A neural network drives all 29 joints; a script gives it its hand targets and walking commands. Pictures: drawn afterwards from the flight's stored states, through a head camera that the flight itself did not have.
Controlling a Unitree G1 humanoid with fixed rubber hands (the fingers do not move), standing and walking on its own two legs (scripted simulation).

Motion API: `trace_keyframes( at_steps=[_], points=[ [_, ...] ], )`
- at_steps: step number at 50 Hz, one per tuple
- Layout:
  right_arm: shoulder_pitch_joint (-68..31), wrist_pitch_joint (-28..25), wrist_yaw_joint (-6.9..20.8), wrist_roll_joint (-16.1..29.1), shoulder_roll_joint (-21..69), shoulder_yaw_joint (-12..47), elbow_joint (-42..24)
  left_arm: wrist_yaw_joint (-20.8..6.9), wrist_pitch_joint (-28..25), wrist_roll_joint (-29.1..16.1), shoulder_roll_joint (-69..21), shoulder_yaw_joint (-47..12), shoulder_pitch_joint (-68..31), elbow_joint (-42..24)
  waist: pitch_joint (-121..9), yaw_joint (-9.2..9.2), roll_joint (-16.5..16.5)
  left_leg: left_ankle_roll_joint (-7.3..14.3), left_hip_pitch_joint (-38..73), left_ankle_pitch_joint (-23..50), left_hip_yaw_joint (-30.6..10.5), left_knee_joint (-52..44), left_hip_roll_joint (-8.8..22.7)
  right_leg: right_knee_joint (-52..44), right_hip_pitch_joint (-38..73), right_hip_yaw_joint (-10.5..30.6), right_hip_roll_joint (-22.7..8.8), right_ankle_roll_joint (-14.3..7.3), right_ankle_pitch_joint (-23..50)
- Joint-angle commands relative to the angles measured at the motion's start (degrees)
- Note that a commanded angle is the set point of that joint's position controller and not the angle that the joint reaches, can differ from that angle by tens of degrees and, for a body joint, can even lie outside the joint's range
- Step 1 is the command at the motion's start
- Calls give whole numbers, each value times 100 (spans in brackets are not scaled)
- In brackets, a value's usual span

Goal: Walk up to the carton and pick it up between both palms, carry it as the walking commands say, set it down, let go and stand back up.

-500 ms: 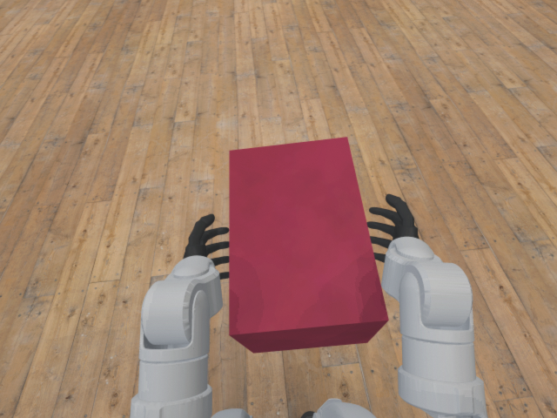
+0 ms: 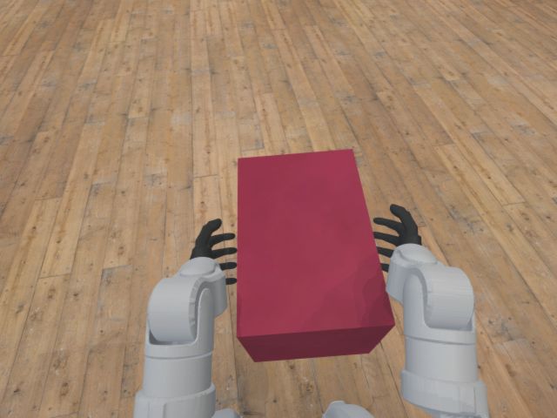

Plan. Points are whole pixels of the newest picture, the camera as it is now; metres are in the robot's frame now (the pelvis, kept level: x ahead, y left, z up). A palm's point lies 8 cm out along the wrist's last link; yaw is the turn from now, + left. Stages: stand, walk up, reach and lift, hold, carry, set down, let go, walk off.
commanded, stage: carry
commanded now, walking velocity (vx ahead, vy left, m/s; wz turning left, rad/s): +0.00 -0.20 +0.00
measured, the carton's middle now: (303, 255) +0.35 -0.02 +0.00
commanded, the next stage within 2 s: none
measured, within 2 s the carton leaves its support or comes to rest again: neither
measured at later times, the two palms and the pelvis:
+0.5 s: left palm (253, 318) +0.22 +0.05 +0.09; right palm (480, 301) +0.23 -0.21 +0.09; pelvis -0.07 -0.08 +0.01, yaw +0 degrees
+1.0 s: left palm out of the picture +0.12 +0.14 +0.07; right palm (412, 361) +0.17 -0.12 +0.08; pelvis -0.15 -0.04 -0.01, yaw +11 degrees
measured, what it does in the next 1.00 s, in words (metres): walks backwards: left foot, then right foot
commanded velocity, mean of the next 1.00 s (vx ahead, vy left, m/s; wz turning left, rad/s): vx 0.00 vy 0.10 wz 0.42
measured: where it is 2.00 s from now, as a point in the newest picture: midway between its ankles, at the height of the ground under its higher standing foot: outside the picture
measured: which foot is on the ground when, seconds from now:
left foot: up 0.00-0.10, down 0.12-0.72, up 0.74-1.00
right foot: down 0.00-0.14, up 0.16-0.36, down 0.38-1.00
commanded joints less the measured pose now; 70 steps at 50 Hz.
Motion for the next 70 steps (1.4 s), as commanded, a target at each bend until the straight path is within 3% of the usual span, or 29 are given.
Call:
trace_keyframes(
  at_steps=[1, 4, 5, 6, 7, 12, 13, 15, 17, 18, 22, 25, 30, 32, 35, 40, 44, 49, 50, 51, 52, 53, 56, 61, 64, 67, 68, 69, 70],
  points=[
    [-3329, -182, 1587, 2516, 6394, 3657, -1542, -1258, -819, -1829, -6167, -2887, -4061, -1924, -3251, 245, -1056, 234, -30, 221, 264, -701, -283, -1376, 2222, 1576, -1296, -813, 2767],
    [-3092, -245, 1548, 2520, 6250, 3526, -1603, -1179, -828, -1912, -6072, -3013, -4027, -2006, -3737, -52, -288, 672, 2659, 1717, -401, -3325, 132, -462, 665, 749, -687, -165, 2349],
    [-3067, -285, 1530, 2501, 6207, 3419, -1512, -1157, -828, -1924, -6061, -3064, -4104, -2069, -3655, -60, 1603, 1065, 3692, 2017, -1984, -4003, 1428, 342, -751, -39, 16, 436, 440],
    [-2921, -337, 1541, 2465, 6196, 3285, -1535, -1170, -856, -2030, -6204, -3197, -4395, -2264, -3354, 35, 2671, 1660, 3790, 4471, -3102, -3494, 2801, 1770, -1829, -248, 125, 553, -1515],
    [-2518, -337, 1562, 2390, 6204, 3282, -1632, -1187, -854, -1990, -6248, -3257, -4004, -2075, -3203, 59, 1452, 1795, 3514, 5018, -2442, -3092, 2827, 2489, -1778, 277, -293, 386, -1214],
    [-2472, -359, 1485, 2010, 6166, 3077, -1640, -1277, -728, -2298, -6371, -3601, -4055, -1985, -3367, 61, 1260, 1082, 3200, 6091, -640, -2187, 1419, 198, -367, -436, -279, 308, -840],
    [-2370, -369, 1456, 1982, 6069, 3067, -1636, -1261, -722, -2265, -6327, -3651, -3828, -1923, -3351, 95, 1723, 946, 2827, 5775, -484, -2227, 1314, -283, 152, -611, -142, 231, -877],
    [-2034, -309, 1397, 1850, 5875, 3074, -1383, -1316, -620, -2180, -6184, -3512, -3593, -1510, -3533, 169, 1502, 653, 2198, 5195, -83, -1654, 963, -1712, 1562, -305, -361, 55, 662],
    [-2196, -157, 1398, 1845, 5914, 3193, -1205, -1314, -544, -1968, -6037, -3243, -3308, -1134, -3891, 144, -483, 279, 106, 750, 178, -854, 172, -1232, 3380, 1868, -1921, -386, 4142],
    [-2074, -146, 1462, 1866, 6027, 3181, -988, -1315, -587, -2080, -6087, -3402, -3788, -1538, -3752, 87, -778, 177, -136, -114, 162, -898, 88, -1091, 3196, 1920, -2067, -641, 4267],
    [-2162, -72, 1579, 1957, 6298, 3496, -832, -1339, -579, -1720, -6091, -3059, -3202, -1272, -3224, 175, -558, 343, 657, 653, 144, -1623, -217, -1651, 1924, 1304, -1571, -360, 1754],
    [-2641, -142, 1586, 2131, 6311, 3590, -986, -1359, -666, -1751, -5904, -3007, -3528, -1379, -3434, 114, -543, 457, 1342, 1846, -21, -2592, -129, -1273, 1952, 720, -1165, -143, 1738],
    [-3109, -197, 1535, 2175, 6279, 3478, -1336, -1374, -683, -1854, -6111, -2968, -3723, -1318, -3516, 152, -32, 739, 1356, 1319, -553, -2650, 192, -1385, 1535, 706, -801, -93, 267],
    [-2720, -203, 1553, 2095, 6369, 3481, -1034, -1361, -771, -1882, -6105, -2995, -3853, -1637, -3379, 193, 80, 572, 730, 915, -369, -2290, -6, -1586, 1804, 1043, -1327, -29, -331],
    [-2897, -137, 1550, 2122, 6247, 3476, -1024, -1286, -733, -1769, -5919, -2800, -3879, -1543, -3041, 283, -1243, 490, -615, 470, -298, -44, -343, -2504, 2042, 2660, -2829, -890, -1036],
    [-2535, -41, 1521, 1963, 6308, 3485, -608, -1310, -628, -1555, -5886, -2603, -3264, -914, -2620, 205, -761, 510, -773, 891, -191, 426, -93, -2493, 1798, 1511, -2740, -445, -1295],
    [-3086, -67, 1525, 2170, 6213, 3598, -1083, -1298, -677, -1614, -5952, -2607, -3310, -1026, -2833, 218, -1065, 459, -759, 744, -350, 267, 124, -1897, 2224, 1223, -2855, -559, 819],
    [-2458, -68, 1557, 2059, 6143, 3337, -956, -1226, -716, -1811, -6233, -3045, -3521, -1293, -3077, 101, -1402, 663, 850, 619, -225, -2341, 62, -1226, 1663, 337, -2951, -204, 1561],
    [-2308, -102, 1604, 2112, 6218, 3334, -859, -1198, -691, -1794, -6218, -3137, -3438, -1336, -3201, 42, -205, 865, 1586, 669, -644, -3389, -215, -27, 1138, -139, -2319, 91, 633],
    [-2492, -260, 1652, 2203, 6142, 3246, -1028, -1210, -791, -1962, -6252, -3373, -3999, -1911, -3202, 74, 2137, 1256, 2332, 2039, -2507, -3792, 752, 1470, -438, -902, -1123, 517, -1454],
    [-2452, -299, 1662, 2176, 6082, 3244, -975, -1215, -809, -1907, -6309, -3378, -4064, -1722, -2558, 60, 2666, 1613, 2496, 4360, -3373, -3440, 1367, 3024, -2103, -957, -358, 785, -2563],
    [-2301, -361, 1648, 2089, 5961, 3177, -1185, -1255, -798, -1998, -6383, -3507, -3820, -1498, -2560, 66, 2215, 1608, 2484, 5879, -2604, -2730, 1134, 3831, -2063, -422, -576, 701, -2359],
    [-2666, -523, 1703, 2193, 6107, 3110, -2045, -1281, -1003, -2408, -6820, -3929, -4485, -2243, -3056, 33, 1328, 1289, 3111, 5696, -1429, -2631, 334, 3707, -1998, -829, -466, 503, -1528],
    [-2303, -410, 1542, 1866, 6009, 2979, -1613, -1280, -866, -2447, -6526, -3850, -4276, -2180, -3271, -22, 1083, 1725, 3123, 4447, -2415, -2962, 338, 2659, -1449, -481, -392, 596, -1430],
    [-1947, -398, 1488, 1842, 5896, 3190, -1667, -1273, -863, -2300, -6279, -3741, -3697, -2150, -3649, -2, 906, 1613, 3300, 5273, -2679, -3001, 270, 1942, -1030, -375, -294, 529, -1494],
    [-1900, -310, 1509, 1990, 5867, 3381, -1552, -1220, -844, -2025, -6026, -3582, -3303, -1988, -3822, 194, 1813, -94, 1648, 6270, -2188, -3458, -150, -262, 1596, -544, -215, 108, -1673],
    [-2229, -316, 1522, 2078, 5991, 3554, -1709, -1235, -846, -1893, -6069, -3446, -2904, -1806, -3888, 497, 1445, -1113, -138, 6399, -1335, -3236, -655, -1739, 3991, -471, -539, -118, -1469],
    [-2227, -350, 1529, 2090, 6076, 3812, -1922, -1287, -938, -1888, -6002, -3433, -3179, -1928, -4103, 450, -1563, -855, -1196, 1467, -406, 156, -1138, -2523, 4594, 1116, -2921, -912, -607],
    [-2836, -337, 1549, 2112, 5856, 3885, -2224, -1335, -915, -1850, -6181, -3277, -2834, -1650, -4278, 422, -2461, -222, -1468, -575, -562, 2239, -395, -1951, 4179, 2044, -4745, -1409, 892]
  ],
)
